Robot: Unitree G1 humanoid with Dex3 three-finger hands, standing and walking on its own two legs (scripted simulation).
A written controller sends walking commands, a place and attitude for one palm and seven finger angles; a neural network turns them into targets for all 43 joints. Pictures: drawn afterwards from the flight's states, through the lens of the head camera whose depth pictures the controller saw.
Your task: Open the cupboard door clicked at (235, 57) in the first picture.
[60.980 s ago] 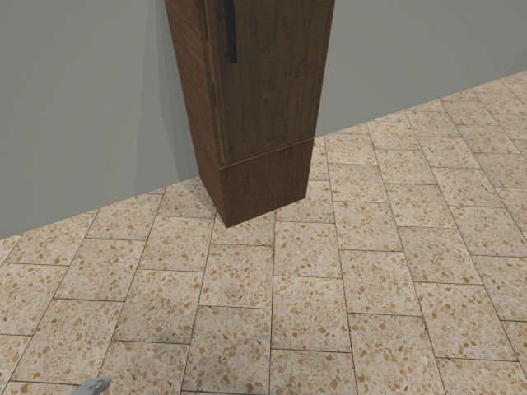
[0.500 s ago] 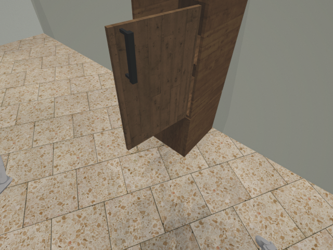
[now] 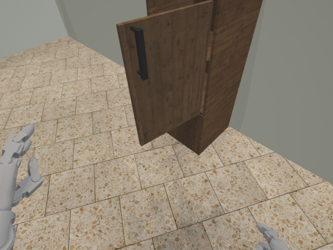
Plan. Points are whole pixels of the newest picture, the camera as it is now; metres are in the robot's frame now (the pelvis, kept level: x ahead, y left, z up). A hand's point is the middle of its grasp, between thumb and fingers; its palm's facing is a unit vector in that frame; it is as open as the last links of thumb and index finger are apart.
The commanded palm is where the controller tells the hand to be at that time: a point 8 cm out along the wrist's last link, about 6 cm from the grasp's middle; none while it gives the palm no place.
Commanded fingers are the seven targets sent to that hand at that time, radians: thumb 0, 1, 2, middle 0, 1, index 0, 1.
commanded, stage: let the arm hang, fingers relaxed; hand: left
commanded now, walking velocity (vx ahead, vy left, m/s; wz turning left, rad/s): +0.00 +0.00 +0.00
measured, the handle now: (139, 54) +0.68 +0.13 +0.16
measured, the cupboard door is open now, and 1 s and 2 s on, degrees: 80 80 80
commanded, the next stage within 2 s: look to check the result in 1.04 s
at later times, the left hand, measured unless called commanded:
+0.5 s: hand out of the picture -0.01 +0.25 -0.15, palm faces +0.02 -0.96 -0.28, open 7.2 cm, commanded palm none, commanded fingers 0.00 0.90 0.90 -0.20 -0.30 -0.20 -0.30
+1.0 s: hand out of the picture +0.08 +0.27 -0.14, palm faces -0.03 -0.95 -0.31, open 7.4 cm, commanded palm none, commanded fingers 0.00 0.90 0.90 -0.20 -0.30 -0.20 -0.30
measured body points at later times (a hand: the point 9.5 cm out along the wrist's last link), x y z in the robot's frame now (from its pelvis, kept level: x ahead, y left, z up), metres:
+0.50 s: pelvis -0.01 +0.04 +0.01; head +0.02 +0.03 +0.46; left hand -0.01 +0.30 -0.13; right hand +0.01 -0.20 -0.15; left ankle +0.00 +0.14 -0.73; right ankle +0.02 -0.07 -0.73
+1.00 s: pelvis +0.00 +0.04 +0.02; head +0.01 +0.03 +0.47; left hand +0.08 +0.32 -0.12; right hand +0.05 -0.23 -0.13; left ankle +0.00 +0.14 -0.73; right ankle +0.02 -0.07 -0.73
